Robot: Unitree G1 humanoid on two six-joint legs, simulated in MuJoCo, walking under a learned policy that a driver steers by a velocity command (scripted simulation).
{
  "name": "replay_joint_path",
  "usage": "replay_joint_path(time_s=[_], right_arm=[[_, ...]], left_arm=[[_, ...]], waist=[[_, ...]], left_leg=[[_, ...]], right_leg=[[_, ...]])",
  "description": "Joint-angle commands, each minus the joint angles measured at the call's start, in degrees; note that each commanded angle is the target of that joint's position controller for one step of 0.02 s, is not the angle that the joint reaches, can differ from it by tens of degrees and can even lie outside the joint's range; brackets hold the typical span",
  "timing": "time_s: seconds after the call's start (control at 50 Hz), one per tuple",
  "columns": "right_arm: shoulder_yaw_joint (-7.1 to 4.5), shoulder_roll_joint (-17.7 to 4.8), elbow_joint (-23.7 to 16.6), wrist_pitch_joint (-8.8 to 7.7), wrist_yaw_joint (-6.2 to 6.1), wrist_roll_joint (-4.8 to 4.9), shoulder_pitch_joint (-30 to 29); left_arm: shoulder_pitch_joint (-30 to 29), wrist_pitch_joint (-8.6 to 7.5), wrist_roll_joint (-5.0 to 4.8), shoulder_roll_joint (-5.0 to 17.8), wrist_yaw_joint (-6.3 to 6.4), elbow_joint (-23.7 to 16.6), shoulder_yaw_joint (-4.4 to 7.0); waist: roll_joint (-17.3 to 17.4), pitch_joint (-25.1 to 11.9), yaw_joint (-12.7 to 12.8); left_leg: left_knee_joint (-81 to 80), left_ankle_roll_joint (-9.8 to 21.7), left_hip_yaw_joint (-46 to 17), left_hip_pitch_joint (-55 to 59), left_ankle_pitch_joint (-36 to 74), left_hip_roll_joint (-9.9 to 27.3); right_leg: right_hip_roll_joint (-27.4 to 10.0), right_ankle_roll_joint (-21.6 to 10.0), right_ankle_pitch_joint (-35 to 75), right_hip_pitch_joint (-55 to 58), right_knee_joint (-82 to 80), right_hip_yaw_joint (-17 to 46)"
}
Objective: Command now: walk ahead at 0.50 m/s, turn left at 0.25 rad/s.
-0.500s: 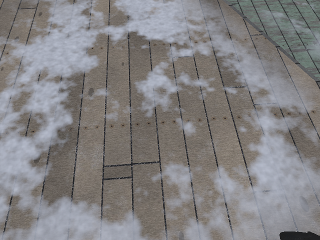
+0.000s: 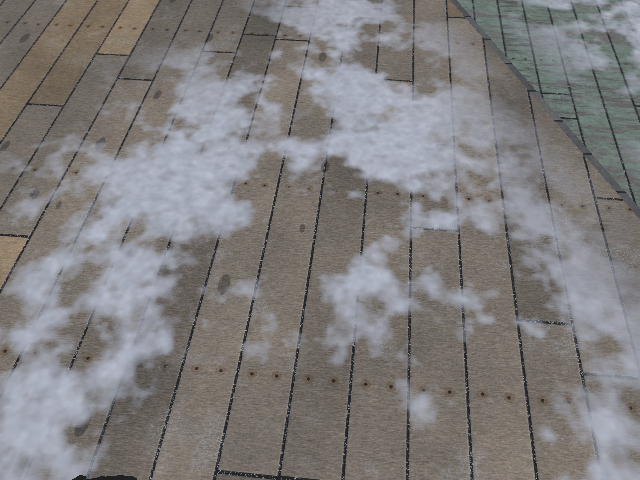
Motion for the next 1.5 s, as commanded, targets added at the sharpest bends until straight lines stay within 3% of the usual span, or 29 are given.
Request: replay_joint_path(time_s=[0.02, 0.08, 0.22, 0.34, 0.38, 0.42, 0.44, 0.46, 0.48, 0.5, 0.54, 0.56, 0.64, 0.72, 0.84, 0.9, 0.92, 0.94, 0.96, 0.98, 1.0, 1.14, 1.32, 1.34, 1.36, 1.38, 1.42, 1.46, 1.5], right_arm=[[-0.93, -6.95, -6.1, -1.34, -0.18, -0.43, -4.34], [-0.9, -4.49, -6.86, -1.49, 0.41, -1.36, -5.22], [1.01, -0.57, -8.88, -1.9, 1.23, -1.23, -13.76], [0.7, -1.86, -11.49, -2.63, 2.6, -0.53, -22.15], [0.18, -3.16, -11.6, -2.86, 2.86, -0.52, -20.76], [-1.72, -6.47, -8.51, -2.81, 2.35, -1.17, -10.15], [-2.93, -9.89, -6.48, -2.59, 1.69, -1.73, 0.07], [-4.14, -15.84, -5.46, -2.15, 1.46, -2.44, 5.02], [-2.99, -11.47, -5.22, -1.82, 1.55, -1.73, 5.59], [-1.9, -8.99, -5.58, -1.77, 1.46, -1.58, 0.96], [-0.34, -4.35, -6.13, -1.75, 2.02, -2.03, -6.87], [-0.44, -4.8, -6.15, -2.05, 2.12, -2.42, -8.42], [-0.79, -5.38, -3.95, -2.8, 1.54, -2.64, -11.62], [-1.23, -7.28, -1.8, -1.98, 0.24, -2.92, -9.95], [-2.17, -9.08, 0.26, 1.05, -1.28, -1.11, -9.24], [-2.1, -7.87, 0.67, 2.0, -1.99, -0.74, -7.26], [-1.33, -5.85, -1.11, 1.46, -1.87, -2.92, -6.53], [-0.29, -3.67, -2.63, 1.3, -1.41, -3.82, -6.5], [-0.85, -5.96, -1.87, 1.5, -0.79, -2.74, -7.98], [-1.18, -6.57, -2.12, 1.93, -0.69, -1.33, -9.65], [-1.32, -6.35, -1.63, 2.42, -1.15, -1.52, -10.18], [-1.14, -4.46, -2.24, 2.97, -2.06, -1.86, -11.18], [-1.75, -5.28, -1.66, 0.92, -0.12, -1.33, -7.75], [-2.25, -7.21, -1.7, 0.87, -0.12, -2.08, -6.9], [-2.87, -11.42, -2.75, 1.23, -0.43, -3.35, -8.48], [-2.98, -12.01, -2.83, 1.28, -0.25, -5.02, -9.13], [-1.93, -7.93, -4.56, 0.96, -0.65, -3.45, -13.67], [-1.08, -5.91, -4.43, 1.0, -0.88, -1.72, -14.61], [-0.45, -4.62, -3.63, 1.36, -0.96, -1.92, -13.25]], left_arm=[[11.28, 0.61, 0.22, 7.64, -0.03, -0.3, 2.44], [8.88, 0.72, 0.5, 5.33, -0.02, 0.48, 1.47], [11.33, 1.52, -0.85, 9.9, 0.76, 3.28, 2.62], [16.64, 2.95, -1.73, 10.21, 0.83, 6.73, 2.51], [15.99, 3.53, -1.75, 11.44, 1.12, 7.21, 2.86], [14.86, 3.96, -1.79, 11.12, 1.43, 7.1, 2.56], [13.88, 3.79, -0.79, 8.99, 1.62, 5.77, 1.5], [19.76, 2.69, -0.25, 2.74, 1.44, 3.91, -0.55], [18.6, 1.54, -0.97, 6.12, 1.16, 4.85, 0.06], [14.03, 1.21, -2.16, 9.76, 0.89, 3.85, 1.2], [8.91, 2.07, -0.37, 8.59, 1.45, 3.59, 1.22], [11.63, 2.85, -0.29, 7.67, 1.5, 3.66, 1.24], [12.59, 4.88, -0.43, 4.12, 1.89, 4.72, 0.37], [5.9, 5.03, -0.58, 3.91, 1.08, 2.78, 0.09], [0.94, 6.12, -0.38, 6.35, -0.44, -1.86, 1.65], [6.46, 6.13, -0.2, 9.26, -0.42, -1.72, 3.45], [9.83, 6.31, 0.3, 15.39, 0.6, -2.4, 5.01], [11.59, 6.48, 0.98, 16.44, 0.69, -3.02, 4.96], [11.03, 6.3, 0.56, 12.22, 0.54, -3.57, 3.81], [7.16, 6.09, 0.19, 11.04, 0.63, -4.37, 3.51], [4.76, 6.31, -0.45, 10.45, 0.86, -4.76, 3.45], [2.44, 7.97, -0.39, 11.43, 2.87, -6.39, 4.04], [0.9, 9.81, -1.07, 10.27, 3.13, -7.47, 3.72], [3.03, 9.87, -1.0, 8.71, 3.2, -7.01, 3.2], [4.94, 9.71, -0.33, 5.6, 3.03, -7.32, 2.28], [2.72, 8.93, -0.23, 8.6, 3.06, -9.04, 3.25], [5.49, 8.85, -0.33, 12.41, 2.97, -5.74, 4.87], [6.6, 9.74, -0.12, 9.02, 3.4, -3.99, 4.09], [5.32, 9.82, -0.5, 6.18, 3.24, -4.21, 3.04]], waist=[[-3.95, -2.67, 6.36], [-6.57, -0.75, 3.26], [-6.29, 1.1, 5.19], [-6.04, 3.05, 7.41], [-7.1, 2.27, 5.45], [-6.1, -4.51, -0.56], [-3.08, -12.03, -5.08], [11.33, -19.51, -3.14], [11.96, -21.27, -4.33], [7.97, -11.77, -3.39], [-0.07, -3.46, 0.36], [3.8, -4.02, 2.96], [3.68, -3.45, 5.39], [3.22, -4.04, 2.46], [3.05, -1.93, 1.36], [-1.77, -5.09, 3.76], [-13.22, -9.19, 3.37], [-19.37, -14.18, 3.83], [-10.93, -16.3, 5.22], [-7.96, -11.61, 4.07], [-4.06, -9.11, 3.17], [-8.79, -7.81, 2.0], [-10.95, -7.01, 0.98], [-7.86, -7.06, 1.37], [5.52, -5.96, 3.95], [15.71, -2.98, 3.31], [6.97, -1.67, 4.13], [5.61, -0.74, 3.94], [6.1, -1.07, 3.38]], left_leg=[[16.21, -0.04, 1.68, -29.84, 4.47, 5.54], [7.52, -0.39, 4.01, -24.13, 9.94, 9.21], [-15.6, -2.52, 7.81, -21.03, 23.37, 9.87], [-26.23, -0.79, 9.64, -18.31, 26.5, 7.1], [-28.1, 0.91, 9.98, -14.57, 23.51, 6.44], [-31.06, 3.72, 12.41, 2.27, 24.33, 3.96], [-28.6, 7.02, 4.99, 18.34, 25.82, 11.14], [-31.56, 16.1, -20.58, 38.71, 18.54, 25.59], [-37.85, 18.11, -31.41, 38.22, 16.69, 27.73], [-37.9, 15.64, -21.79, 30.29, 23.83, 25.84], [-38.82, 11.09, -6.71, 15.09, 44.59, 19.27], [-39.73, 12.21, -3.87, 10.27, 50.95, 19.56], [-42.64, 11.93, 5.99, 1.87, 58.5, 16.81], [-43.54, 10.25, 10.89, 3.95, 54.09, 16.56], [-37.18, 8.92, 9.99, 11.21, 46.06, 20.65], [-21.8, 2.97, 14.16, 8.79, 43.21, 15.11], [-6.12, -1.69, 17.96, -2.67, 25.38, 8.62], [8.05, -4.56, 13.06, -18.0, -11.95, -0.35], [13.37, -4.14, 5.01, -19.33, -11.75, 2.61], [14.29, -3.86, 5.06, -21.46, -7.48, 3.97], [11.8, -4.08, 5.17, -21.94, -3.61, 5.25], [-6.37, -6.83, 5.38, -13.14, 6.69, 3.59], [-32.09, -3.57, 6.74, 0.72, 15.58, 3.19], [-36.04, -1.59, 3.33, 5.71, 18.82, 8.11], [-40.03, 3.78, -9.33, 9.17, 22.66, 19.65], [-42.28, 13.18, -20.22, 2.89, 28.28, 26.9], [-40.49, 11.64, -12.29, 1.84, 27.88, 22.54], [-38.64, 9.13, -7.0, 4.21, 29.87, 18.85], [-37.99, 9.14, -2.64, 5.13, 34.0, 16.44]], right_leg=[[-19.66, -10.89, -14.73, 28.63, -16.43, 30.18], [-14.38, -10.27, 1.05, 20.63, -19.02, 19.4], [-13.96, -11.52, 10.12, 17.58, -23.03, 9.36], [-15.35, -9.24, 12.6, 23.41, -20.31, 7.14], [-16.55, -8.21, 17.95, 25.39, -17.56, 7.33], [-13.04, -5.87, 32.79, 23.36, -4.72, 3.26], [-10.48, -3.7, 24.52, 13.99, 9.51, 0.95], [-1.21, 0.54, -6.6, -9.18, 31.88, -1.5], [-0.65, 0.72, -24.44, -16.49, 39.51, 5.51], [-3.62, 0.78, -21.59, -19.75, 42.27, 5.24], [-7.24, 1.27, -15.11, -14.96, 36.57, 2.65], [-8.37, 2.17, -13.55, -10.38, 34.34, 3.15], [-7.62, 4.42, -6.14, -3.07, 22.66, 1.85], [-6.56, 3.22, 6.49, -0.2, 10.69, 1.24], [-5.63, 0.42, -1.82, -3.61, 5.0, 0.17], [-3.64, -3.7, 14.22, 8.92, -6.58, 0.69], [-14.12, -9.39, 40.09, 20.68, -5.68, 15.6], [-24.21, -21.27, 45.23, 30.54, -7.72, 32.5], [-22.48, -20.23, 36.54, 29.05, -9.04, 30.48], [-19.69, -17.36, 30.88, 24.75, -9.53, 25.01], [-17.13, -14.64, 23.76, 21.11, -10.6, 22.2], [-10.98, -11.87, 10.09, 11.8, -12.78, 19.56], [-8.44, -8.08, 2.84, 10.25, -8.7, 25.83], [-5.88, -5.36, -2.08, 6.75, -5.27, 23.37], [1.2, -1.84, -14.63, -1.01, 5.78, 14.49], [5.49, 0.92, -26.71, -5.7, 16.96, 8.67], [3.79, 3.11, -21.69, -5.62, 30.57, 10.95], [3.44, 5.05, -17.41, -7.1, 33.85, 10.98], [2.55, 6.21, -15.74, -4.54, 29.33, 8.6]])
Velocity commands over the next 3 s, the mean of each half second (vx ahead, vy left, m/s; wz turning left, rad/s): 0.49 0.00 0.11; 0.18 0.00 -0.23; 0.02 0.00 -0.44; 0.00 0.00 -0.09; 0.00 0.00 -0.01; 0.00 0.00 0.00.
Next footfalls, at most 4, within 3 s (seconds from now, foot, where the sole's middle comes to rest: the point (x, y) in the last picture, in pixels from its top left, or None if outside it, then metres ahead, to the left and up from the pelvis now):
0.44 left None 0.38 0.15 -0.76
0.90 right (369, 463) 0.52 -0.08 -0.76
1.34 left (257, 459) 0.54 0.15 -0.76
1.68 right None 0.42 -0.08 -0.76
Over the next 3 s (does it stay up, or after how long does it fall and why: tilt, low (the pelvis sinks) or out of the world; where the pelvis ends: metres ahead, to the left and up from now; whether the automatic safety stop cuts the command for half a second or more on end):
stays up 0.44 0.04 0.01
